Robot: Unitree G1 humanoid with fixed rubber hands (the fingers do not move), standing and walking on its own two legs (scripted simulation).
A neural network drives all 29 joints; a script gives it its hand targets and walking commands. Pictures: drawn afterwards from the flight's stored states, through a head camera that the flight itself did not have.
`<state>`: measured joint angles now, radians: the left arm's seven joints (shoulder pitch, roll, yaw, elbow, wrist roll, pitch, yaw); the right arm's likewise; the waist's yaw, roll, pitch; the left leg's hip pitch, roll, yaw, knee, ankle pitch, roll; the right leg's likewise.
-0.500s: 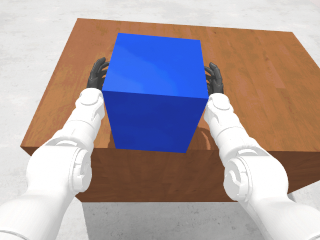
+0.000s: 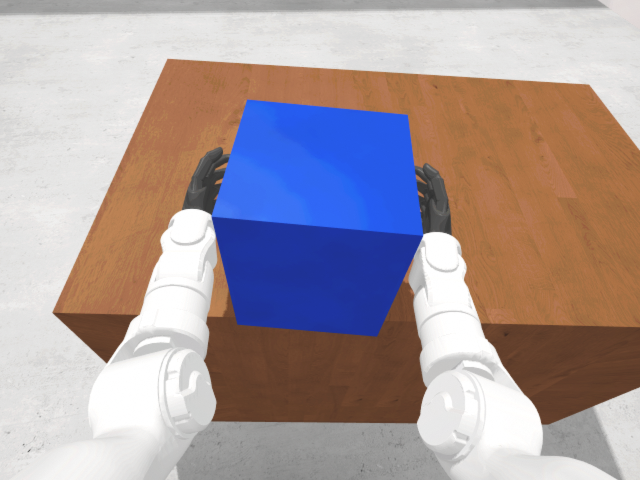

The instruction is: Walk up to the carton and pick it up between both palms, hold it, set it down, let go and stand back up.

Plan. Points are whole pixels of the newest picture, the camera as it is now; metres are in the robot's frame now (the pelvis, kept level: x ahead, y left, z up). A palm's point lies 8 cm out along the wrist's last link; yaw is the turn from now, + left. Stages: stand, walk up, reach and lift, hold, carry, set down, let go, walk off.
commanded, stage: reach and lift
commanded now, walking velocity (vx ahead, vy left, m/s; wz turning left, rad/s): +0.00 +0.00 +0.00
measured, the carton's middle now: (316, 226) +0.43 +0.01 +0.05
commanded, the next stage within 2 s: none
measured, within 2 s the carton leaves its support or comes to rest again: leaves its support in 1.00 s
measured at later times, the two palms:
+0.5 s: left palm (200, 210) +0.41 +0.17 +0.08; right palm (431, 228) +0.40 -0.13 +0.08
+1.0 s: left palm (197, 213) +0.40 +0.17 +0.09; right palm (432, 227) +0.40 -0.13 +0.09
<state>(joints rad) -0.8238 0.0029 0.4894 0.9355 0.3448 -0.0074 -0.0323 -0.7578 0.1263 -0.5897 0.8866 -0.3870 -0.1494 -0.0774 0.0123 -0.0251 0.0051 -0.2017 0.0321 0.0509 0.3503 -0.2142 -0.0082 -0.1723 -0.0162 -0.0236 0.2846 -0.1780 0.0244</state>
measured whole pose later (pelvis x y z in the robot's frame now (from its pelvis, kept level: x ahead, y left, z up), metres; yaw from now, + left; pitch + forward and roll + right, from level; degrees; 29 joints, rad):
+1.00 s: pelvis +0.00 +0.00 +0.00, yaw +2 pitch +5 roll -1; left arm -0.77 -0.01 0.44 0.91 0.33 -0.07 0.00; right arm -0.73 0.09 -0.54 0.98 -0.38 -0.32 -0.12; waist 0.00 -0.03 -0.04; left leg -0.23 0.03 0.02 0.33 -0.19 -0.01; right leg -0.17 -0.02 -0.06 0.24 -0.16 0.02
